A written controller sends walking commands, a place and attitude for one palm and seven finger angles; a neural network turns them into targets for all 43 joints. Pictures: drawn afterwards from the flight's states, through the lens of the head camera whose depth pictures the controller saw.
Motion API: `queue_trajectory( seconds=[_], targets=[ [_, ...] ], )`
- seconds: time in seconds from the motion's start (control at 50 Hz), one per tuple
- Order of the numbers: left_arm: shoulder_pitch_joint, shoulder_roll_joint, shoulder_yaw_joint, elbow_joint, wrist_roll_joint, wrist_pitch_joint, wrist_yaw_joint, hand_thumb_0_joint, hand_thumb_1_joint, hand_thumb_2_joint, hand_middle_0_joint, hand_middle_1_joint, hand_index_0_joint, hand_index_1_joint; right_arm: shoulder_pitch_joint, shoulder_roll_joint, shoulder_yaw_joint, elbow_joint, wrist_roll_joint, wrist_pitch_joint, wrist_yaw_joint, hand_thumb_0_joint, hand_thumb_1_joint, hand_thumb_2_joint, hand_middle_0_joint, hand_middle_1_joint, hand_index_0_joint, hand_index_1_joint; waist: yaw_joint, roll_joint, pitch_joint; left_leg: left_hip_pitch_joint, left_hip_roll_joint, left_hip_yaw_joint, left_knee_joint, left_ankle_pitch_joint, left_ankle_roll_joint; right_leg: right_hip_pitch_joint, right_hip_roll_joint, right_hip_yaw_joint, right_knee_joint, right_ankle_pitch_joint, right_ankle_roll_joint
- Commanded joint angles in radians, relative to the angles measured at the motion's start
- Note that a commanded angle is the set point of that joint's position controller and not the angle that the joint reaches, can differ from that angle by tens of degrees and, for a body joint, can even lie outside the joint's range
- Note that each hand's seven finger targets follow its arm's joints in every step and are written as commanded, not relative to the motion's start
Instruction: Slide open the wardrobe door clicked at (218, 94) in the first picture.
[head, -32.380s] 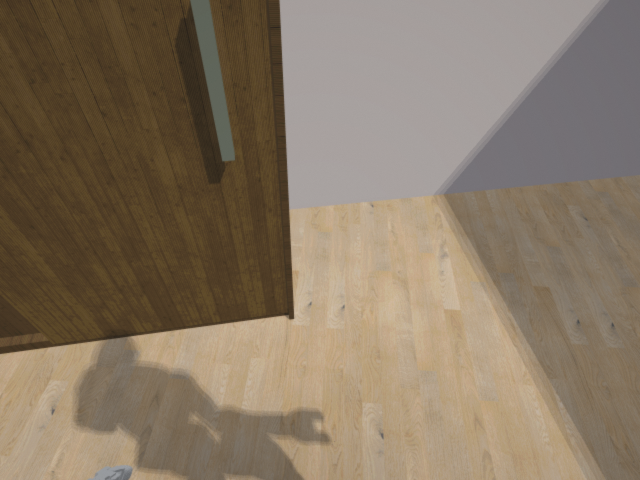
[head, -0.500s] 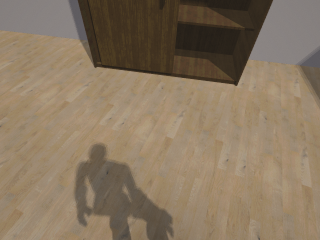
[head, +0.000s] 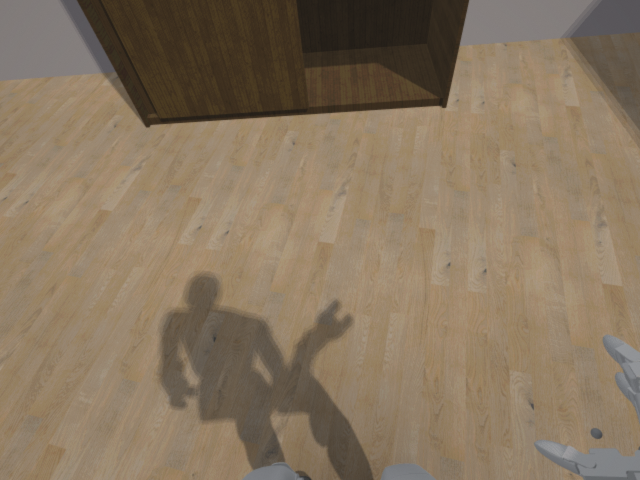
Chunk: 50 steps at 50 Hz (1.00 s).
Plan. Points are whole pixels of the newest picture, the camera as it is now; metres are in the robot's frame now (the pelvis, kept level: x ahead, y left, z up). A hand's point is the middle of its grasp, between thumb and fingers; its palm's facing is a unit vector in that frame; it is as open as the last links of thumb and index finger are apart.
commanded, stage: step back with the hand held close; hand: right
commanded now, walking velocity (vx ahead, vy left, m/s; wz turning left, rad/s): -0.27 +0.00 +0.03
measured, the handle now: out of the picture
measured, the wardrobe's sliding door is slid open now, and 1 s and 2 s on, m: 0.67 0.67 0.67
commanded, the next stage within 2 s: stop stepping back and stand still in 1.32 s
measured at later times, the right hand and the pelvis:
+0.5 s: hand (629, 285) +0.23 -0.28 +0.16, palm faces +0.37 +0.85 -0.38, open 7.5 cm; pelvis +0.03 -0.03 +0.01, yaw +1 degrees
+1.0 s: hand out of the picture +0.17 -0.31 +0.18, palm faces +0.28 +0.86 -0.43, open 7.4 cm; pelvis -0.05 -0.08 +0.01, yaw +4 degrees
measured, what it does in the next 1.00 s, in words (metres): steps on the spot: right foot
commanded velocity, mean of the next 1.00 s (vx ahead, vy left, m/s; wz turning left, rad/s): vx -0.32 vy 0.00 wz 0.00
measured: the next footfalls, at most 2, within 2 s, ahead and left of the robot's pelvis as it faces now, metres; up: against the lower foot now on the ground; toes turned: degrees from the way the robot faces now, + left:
right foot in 0.38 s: +0.02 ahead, -0.18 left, +0.00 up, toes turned +6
left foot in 1.24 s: -0.16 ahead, +0.00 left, +0.00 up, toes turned +5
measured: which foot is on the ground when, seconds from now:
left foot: down 0.00-0.96, up 0.98-1.00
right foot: down 0.00-0.14, up 0.16-0.36, down 0.38-1.00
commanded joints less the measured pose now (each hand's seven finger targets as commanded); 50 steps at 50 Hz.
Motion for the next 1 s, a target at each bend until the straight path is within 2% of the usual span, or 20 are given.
queue_trajectory(
  seconds=[0.0,0.04,0.08,0.12,0.16,0.22,0.3,0.36,0.4,0.44,0.52,0.6,0.64,0.68,0.7,0.74,0.86,0.9,0.94,0.98],
  targets=[
    [-0.204,0.170,-0.002,-0.325,-0.041,-0.202,-0.060,0.000,0.900,0.900,-0.200,-0.300,-0.200,-0.300,-0.684,-0.087,-0.158,-0.693,0.062,-0.280,-0.053,0.000,-0.900,-0.900,0.200,0.300,0.200,0.300,0.126,-0.374,-0.323,0.222,0.020,0.044,-0.123,0.052,0.030,0.044,-0.123,0.109,-0.217,-0.001,-0.066],
    [-0.213,0.167,0.024,-0.362,-0.007,-0.168,-0.117,0.000,0.900,0.900,-0.200,-0.300,-0.200,-0.300,-0.340,0.022,-0.216,-0.395,0.036,-0.413,0.000,0.000,-0.900,-0.900,0.200,0.300,0.200,0.300,0.143,-0.269,-0.230,0.256,0.037,-0.017,-0.132,0.175,0.049,-0.079,-0.132,0.097,-0.164,0.159,-0.043],
    [-0.173,0.162,0.071,-0.332,0.010,-0.051,-0.173,0.000,0.900,0.900,-0.200,-0.300,-0.200,-0.300,0.047,0.087,-0.283,-0.060,0.019,-0.472,0.053,0.000,-0.900,-0.900,0.200,0.300,0.200,0.300,0.149,-0.018,-0.180,0.187,0.140,-0.183,-0.208,0.332,0.109,-0.187,-0.087,0.027,-0.006,0.218,0.003],
    [-0.180,0.154,0.084,-0.365,-0.008,0.055,-0.203,0.000,0.900,0.900,-0.200,-0.300,-0.200,-0.300,0.060,0.057,-0.321,0.065,0.022,-0.523,0.096,0.000,-0.900,-0.900,0.200,0.300,0.200,0.300,0.159,0.186,-0.174,0.132,0.275,-0.296,-0.298,0.425,0.195,-0.223,-0.030,0.023,0.185,0.001,0.026],
    [-0.208,0.124,0.068,-0.412,-0.014,0.099,-0.184,0.000,0.900,0.900,-0.200,-0.300,-0.200,-0.300,-0.009,-0.024,-0.398,0.025,0.050,-0.555,0.106,0.000,-0.900,-0.900,0.200,0.300,0.200,0.300,0.143,0.270,-0.184,0.072,0.292,-0.286,-0.329,0.320,0.198,-0.219,-0.036,0.080,0.262,-0.094,0.014],
    [-0.242,0.118,0.045,-0.476,0.003,0.127,-0.148,0.000,0.900,0.900,-0.200,-0.300,-0.200,-0.300,0.000,-0.038,-0.421,-0.116,0.056,-0.562,0.096,0.000,-0.900,-0.900,0.200,0.300,0.200,0.300,0.129,0.181,-0.197,0.052,0.214,-0.192,-0.297,0.376,0.171,-0.149,-0.030,0.042,0.180,-0.056,0.008],
    [-0.261,0.134,0.007,-0.560,0.047,0.116,-0.109,0.000,0.900,0.900,-0.200,-0.300,-0.200,-0.300,-0.075,-0.066,-0.379,-0.493,0.049,-0.590,0.078,0.000,-0.900,-0.900,0.200,0.300,0.200,0.300,0.117,0.011,-0.301,0.197,0.191,-0.219,-0.283,0.579,0.140,-0.056,-0.011,-0.038,0.004,0.023,-0.006],
    [-0.210,0.155,0.008,-0.542,0.061,0.053,-0.083,0.000,0.900,0.900,-0.200,-0.300,-0.200,-0.300,-0.188,-0.068,-0.342,-0.663,0.036,-0.612,0.056,0.000,-0.900,-0.900,0.200,0.300,0.200,0.300,0.116,-0.172,-0.411,0.251,0.108,-0.124,-0.150,0.689,0.072,0.193,-0.054,-0.037,-0.236,0.454,-0.019],
    [-0.216,0.168,0.020,-0.523,0.058,0.020,-0.088,0.000,0.900,0.900,-0.200,-0.300,-0.200,-0.300,-0.234,-0.068,-0.329,-0.656,0.026,-0.599,0.048,0.000,-0.900,-0.900,0.200,0.300,0.200,0.300,0.111,-0.382,-0.396,0.067,0.014,-0.029,-0.017,0.336,0.025,0.377,-0.183,0.020,-0.167,0.931,-0.052],
    [-0.211,0.150,0.019,-0.496,0.070,-0.003,-0.117,0.000,0.900,0.900,-0.200,-0.300,-0.200,-0.300,-0.251,-0.015,-0.288,-0.604,0.005,-0.585,0.043,0.000,-0.900,-0.900,0.200,0.300,0.200,0.300,0.120,-0.522,-0.353,-0.008,-0.023,0.015,0.134,-0.086,0.040,0.337,-0.241,0.065,-0.172,1.086,-0.111],
    [-0.179,0.172,0.041,-0.462,0.060,-0.031,-0.162,0.000,0.900,0.900,-0.200,-0.300,-0.200,-0.300,-0.134,0.060,-0.263,-0.469,0.002,-0.573,0.060,0.000,-0.900,-0.900,0.200,0.300,0.200,0.300,0.135,-0.299,-0.272,0.042,-0.025,0.064,-0.004,-0.003,0.045,0.256,-0.251,0.078,-0.158,0.948,-0.110],
    [-0.223,0.169,0.021,-0.484,0.065,-0.002,-0.156,0.000,0.900,0.900,-0.200,-0.300,-0.200,-0.300,0.033,0.023,-0.343,-0.364,0.005,-0.554,0.081,0.000,-0.900,-0.900,0.200,0.300,0.200,0.300,0.107,-0.227,-0.215,0.293,-0.010,0.073,-0.217,0.229,0.038,-0.070,-0.229,0.064,-0.178,0.510,-0.071],
    [-0.217,0.155,0.002,-0.501,0.065,0.013,-0.149,0.000,0.900,0.900,-0.200,-0.300,-0.200,-0.300,0.005,-0.008,-0.366,-0.394,0.009,-0.568,0.080,0.000,-0.900,-0.900,0.200,0.300,0.200,0.300,0.117,-0.116,-0.234,0.401,0.070,-0.030,-0.213,0.498,0.060,-0.217,-0.166,0.037,-0.122,0.294,-0.032],
    [-0.195,0.127,0.013,-0.505,0.051,0.038,-0.152,0.000,0.900,0.900,-0.200,-0.300,-0.200,-0.300,0.038,0.003,-0.369,-0.380,0.039,-0.557,0.073,0.000,-0.900,-0.900,0.200,0.300,0.200,0.300,0.118,0.184,-0.355,0.293,0.305,-0.286,-0.311,0.737,0.186,-0.152,-0.014,-0.014,0.178,-0.054,0.021],
    [-0.196,0.131,0.014,-0.498,0.054,0.054,-0.149,0.000,0.900,0.900,-0.200,-0.300,-0.200,-0.300,0.059,-0.016,-0.378,-0.389,0.045,-0.560,0.064,0.000,-0.900,-0.900,0.200,0.300,0.200,0.300,0.114,0.160,-0.383,0.262,0.367,-0.298,-0.325,0.720,0.224,-0.166,-0.010,0.038,0.307,-0.150,0.017],
    [-0.222,0.114,-0.011,-0.495,0.061,0.082,-0.129,0.000,0.900,0.900,-0.200,-0.300,-0.200,-0.300,0.057,-0.034,-0.399,-0.460,0.026,-0.557,0.023,0.000,-0.900,-0.900,0.200,0.300,0.200,0.300,0.121,0.046,-0.389,0.245,0.342,-0.230,-0.301,0.689,0.243,-0.177,-0.037,0.049,0.333,-0.151,0.022],
    [-0.190,0.146,0.002,-0.478,0.070,0.108,-0.082,0.000,0.900,0.900,-0.200,-0.300,-0.200,-0.300,0.020,-0.010,-0.358,-0.500,0.016,-0.549,0.005,0.000,-0.900,-0.900,0.200,0.300,0.200,0.300,0.145,-0.041,-0.351,0.202,0.157,-0.055,-0.228,0.558,0.104,0.043,-0.010,-0.021,-0.209,0.258,0.011],
    [-0.188,0.174,0.026,-0.498,0.050,0.097,-0.079,0.000,0.900,0.900,-0.200,-0.300,-0.200,-0.300,-0.015,-0.017,-0.345,-0.507,0.018,-0.565,0.036,0.000,-0.900,-0.900,0.200,0.300,0.200,0.300,0.136,-0.149,-0.319,0.160,0.047,0.000,-0.177,0.328,0.044,0.047,-0.122,0.060,-0.259,0.512,-0.018],
    [-0.230,0.174,0.021,-0.522,0.068,0.084,-0.082,0.000,0.900,0.900,-0.200,-0.300,-0.200,-0.300,-0.032,-0.016,-0.346,-0.524,0.019,-0.565,0.053,0.000,-0.900,-0.900,0.200,0.300,0.200,0.300,0.131,-0.417,-0.286,0.141,-0.030,0.055,0.080,0.069,0.021,-0.083,-0.222,0.156,-0.332,0.643,-0.075],
    [-0.212,0.173,0.028,-0.492,0.080,0.039,-0.089,0.000,0.900,0.900,-0.200,-0.300,-0.200,-0.300,-0.038,0.020,-0.326,-0.518,0.021,-0.571,0.056,0.000,-0.900,-0.900,0.200,0.300,0.200,0.300,0.131,-0.406,-0.239,0.052,-0.050,-0.006,0.249,-0.160,0.041,-0.114,-0.274,0.190,-0.328,0.648,-0.145]
  ],
)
